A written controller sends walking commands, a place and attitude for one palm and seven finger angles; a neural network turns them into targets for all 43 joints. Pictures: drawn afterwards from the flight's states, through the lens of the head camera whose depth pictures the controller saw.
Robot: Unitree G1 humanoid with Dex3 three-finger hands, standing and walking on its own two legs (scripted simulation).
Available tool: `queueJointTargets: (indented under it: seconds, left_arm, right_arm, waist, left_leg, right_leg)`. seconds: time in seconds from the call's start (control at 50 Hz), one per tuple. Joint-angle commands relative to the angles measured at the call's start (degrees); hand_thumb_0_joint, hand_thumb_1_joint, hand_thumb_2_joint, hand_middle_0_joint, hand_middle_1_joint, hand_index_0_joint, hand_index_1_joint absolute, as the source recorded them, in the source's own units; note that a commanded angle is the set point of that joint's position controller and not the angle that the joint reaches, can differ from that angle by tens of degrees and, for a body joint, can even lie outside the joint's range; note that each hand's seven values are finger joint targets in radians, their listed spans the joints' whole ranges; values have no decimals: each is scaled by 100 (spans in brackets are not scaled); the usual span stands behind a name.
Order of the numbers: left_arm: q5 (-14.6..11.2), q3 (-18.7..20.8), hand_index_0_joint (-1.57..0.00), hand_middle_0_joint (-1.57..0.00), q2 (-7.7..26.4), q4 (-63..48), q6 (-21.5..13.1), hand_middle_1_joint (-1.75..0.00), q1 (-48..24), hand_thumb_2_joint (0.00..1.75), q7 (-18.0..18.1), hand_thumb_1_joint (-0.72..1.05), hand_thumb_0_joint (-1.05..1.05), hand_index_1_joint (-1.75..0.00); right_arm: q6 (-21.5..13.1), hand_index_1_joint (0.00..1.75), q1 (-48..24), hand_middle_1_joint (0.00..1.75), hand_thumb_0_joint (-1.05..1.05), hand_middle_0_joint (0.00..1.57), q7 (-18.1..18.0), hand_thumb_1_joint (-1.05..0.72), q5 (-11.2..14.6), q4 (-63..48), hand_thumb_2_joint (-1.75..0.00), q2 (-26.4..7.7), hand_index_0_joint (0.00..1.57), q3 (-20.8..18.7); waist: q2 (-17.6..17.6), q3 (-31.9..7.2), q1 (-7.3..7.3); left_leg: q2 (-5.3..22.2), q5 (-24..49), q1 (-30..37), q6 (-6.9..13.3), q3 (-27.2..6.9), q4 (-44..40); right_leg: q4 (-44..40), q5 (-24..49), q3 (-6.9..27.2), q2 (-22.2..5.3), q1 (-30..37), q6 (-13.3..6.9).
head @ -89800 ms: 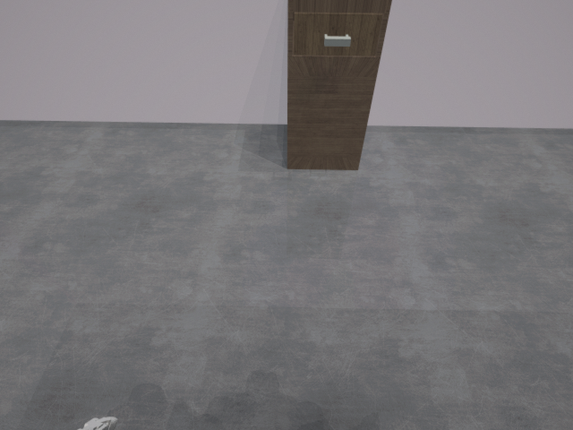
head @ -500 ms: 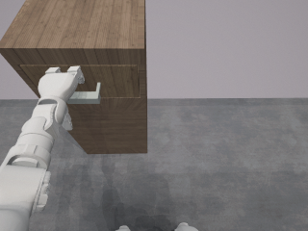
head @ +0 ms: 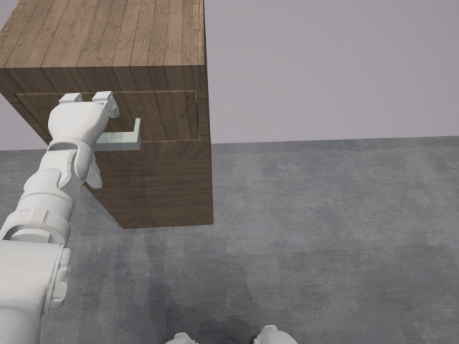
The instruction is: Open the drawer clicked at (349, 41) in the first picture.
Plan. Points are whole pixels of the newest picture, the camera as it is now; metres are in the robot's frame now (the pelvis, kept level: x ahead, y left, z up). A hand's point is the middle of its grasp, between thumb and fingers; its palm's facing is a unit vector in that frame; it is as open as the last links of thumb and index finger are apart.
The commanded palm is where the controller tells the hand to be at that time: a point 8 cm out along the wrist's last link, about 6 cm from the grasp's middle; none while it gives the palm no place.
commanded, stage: re-aim the fingers above the handle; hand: left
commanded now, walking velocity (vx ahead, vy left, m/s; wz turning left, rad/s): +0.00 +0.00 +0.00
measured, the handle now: (116, 132) +0.55 +0.22 -0.03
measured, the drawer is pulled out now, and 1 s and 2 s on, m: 0.00 0.00 0.00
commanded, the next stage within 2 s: lower the fingers behind the handle in 1.24 s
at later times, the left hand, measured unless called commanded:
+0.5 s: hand (91, 142) +0.48 +0.24 +0.03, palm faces -0.06 -0.04 -1.00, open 13.9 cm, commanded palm +0.46 +0.24 +0.09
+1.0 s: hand (94, 141) +0.48 +0.23 +0.03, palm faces -0.07 -0.03 -1.00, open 13.9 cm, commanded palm +0.46 +0.24 +0.09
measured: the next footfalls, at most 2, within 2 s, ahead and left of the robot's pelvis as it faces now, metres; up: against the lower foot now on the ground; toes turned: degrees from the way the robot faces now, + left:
none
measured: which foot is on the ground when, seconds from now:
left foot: down 0.00-1.00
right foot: down 0.00-1.00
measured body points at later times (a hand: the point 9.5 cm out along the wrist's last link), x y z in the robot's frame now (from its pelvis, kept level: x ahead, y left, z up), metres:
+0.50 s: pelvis +0.00 +0.00 +0.00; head +0.10 +0.01 +0.44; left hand +0.47 +0.24 +0.08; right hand +0.01 -0.27 -0.13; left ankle -0.01 +0.10 -0.70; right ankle +0.00 -0.12 -0.70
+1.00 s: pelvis +0.00 +0.00 +0.00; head +0.10 +0.00 +0.44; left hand +0.48 +0.23 +0.09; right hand +0.01 -0.28 -0.13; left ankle -0.01 +0.10 -0.70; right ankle +0.00 -0.12 -0.70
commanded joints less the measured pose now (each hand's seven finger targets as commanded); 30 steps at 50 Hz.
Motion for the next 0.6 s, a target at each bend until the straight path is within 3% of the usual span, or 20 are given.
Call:
queueJointTargets:
  seconds: [0.0,0.02,0.1,0.12,0.16,0.18,0.2,0.24,0.3,0.36,0.4,0.48,0.52,0.54,0.58]
  left_arm:
    - [-70,423,-30,-30,1540,-1004,115,-120,-2455,30,268,-50,0,-120]
    - [-59,379,-30,-30,1520,-1033,133,-120,-2573,30,264,-50,0,-120]
    - [-69,471,-30,-30,1554,-1018,147,-120,-2299,30,217,-50,0,-120]
    - [-87,324,-30,-30,1362,-1095,143,-120,-2343,30,203,-50,0,-120]
    - [-74,437,-30,-30,1527,-996,165,-120,-2284,30,203,-50,0,-120]
    - [-84,428,-30,-30,1523,-1168,112,-120,-2441,30,199,-50,0,-120]
    - [-61,460,-30,-30,1572,-1193,95,-120,-2403,30,217,-50,0,-120]
    - [-49,296,-30,-30,1386,-1203,91,-120,-2539,30,234,-50,0,-120]
    - [-77,366,-30,-30,1471,-1185,56,-120,-2591,30,248,-50,0,-120]
    - [-73,212,-30,-30,1233,-1254,54,-120,-2587,30,247,-50,0,-120]
    - [-106,222,-30,-30,1239,-1126,75,-120,-2586,30,230,-50,0,-120]
    - [-105,467,-30,-30,1552,-1261,74,-120,-2540,30,197,-50,0,-120]
    - [-82,233,-30,-30,1204,-1333,74,-120,-2466,30,207,-50,0,-120]
    - [-93,357,-30,-30,1299,-1350,68,-120,-2344,30,215,-50,0,-120]
    - [-121,344,-30,-30,1248,-1409,79,-120,-2300,30,211,-50,0,-120]
  right_arm:
    - [-74,30,737,30,0,20,-42,-90,-42,-344,-90,-975,20,-312]
    - [-73,30,739,30,0,20,-44,-90,-43,-350,-90,-977,20,-309]
    - [-61,30,721,30,0,20,-45,-90,-46,-400,-90,-971,20,-306]
    - [-70,30,703,30,0,20,-37,-90,-40,-421,-90,-955,20,-309]
    - [-66,30,671,30,0,20,-45,-90,-27,-414,-90,-984,20,-303]
    - [-71,30,680,30,0,20,-58,-90,-29,-428,-90,-977,20,-302]
    - [-77,30,675,30,0,20,-61,-90,-36,-424,-90,-977,20,-314]
    - [-96,30,677,30,0,20,-69,-90,-30,-416,-90,-958,20,-319]
    - [-114,30,712,30,0,20,-81,-90,-36,-384,-90,-969,20,-327]
    - [-135,30,710,30,0,20,-65,-90,-44,-382,-90,-938,20,-345]
    - [-127,30,753,30,0,20,-58,-90,-48,-332,-90,-953,20,-341]
    - [-94,30,725,30,0,20,-54,-90,-64,-347,-90,-974,20,-316]
    - [-90,30,709,30,0,20,-36,-90,-67,-376,-90,-921,20,-340]
    - [-87,30,704,30,0,20,-21,-90,-70,-367,-90,-930,20,-354]
    - [-59,30,690,30,0,20,-11,-90,-74,-388,-90,-927,20,-356]
  waist:
    - [350,-2426,32]
    - [316,-2430,-17]
    - [179,-2483,73]
    - [236,-2432,42]
    - [98,-2201,46]
    - [81,-2297,19]
    - [250,-2406,56]
    - [207,-2273,-39]
    - [180,-2331,-56]
    - [443,-2413,-39]
    - [246,-2343,-96]
    - [365,-2516,52]
    - [417,-2549,7]
    - [420,-2535,76]
    - [312,-2595,73]
  left_leg:
    - [-230,2301,1655,37,-264,-386]
    - [-218,2298,1678,32,-288,-382]
    - [-211,2508,1673,36,-272,-379]
    - [-207,2466,1687,32,-268,-403]
    - [-212,2242,1544,49,-250,-427]
    - [-209,2279,1593,52,-276,-429]
    - [-213,2336,1680,51,-258,-418]
    - [-199,2278,1709,43,-295,-413]
    - [-205,2197,1723,54,-300,-399]
    - [-199,2401,1958,14,-331,-363]
    - [-187,2426,1892,23,-349,-347]
    - [-200,2654,1863,10,-325,-347]
    - [-191,2907,1967,1,-319,-307]
    - [-171,2975,2002,-12,-322,-308]
    - [-164,3096,2031,-8,-333,-300]
  right_leg:
    - [-350,1610,41,315,1011,-197]
    - [-338,1604,28,322,970,-198]
    - [-315,1803,37,318,1137,-189]
    - [-340,1754,18,318,1090,-188]
    - [-386,1625,40,312,1077,-182]
    - [-383,1644,37,309,1108,-188]
    - [-374,1669,58,304,1089,-187]
    - [-382,1555,25,316,928,-186]
    - [-398,1513,44,311,935,-177]
    - [-363,1501,3,328,770,-206]
    - [-379,1556,0,323,790,-185]
    - [-316,1792,20,316,1023,-214]
    - [-298,1936,3,327,976,-201]
    - [-299,1917,-12,326,978,-202]
    - [-299,1982,-12,337,1054,-205]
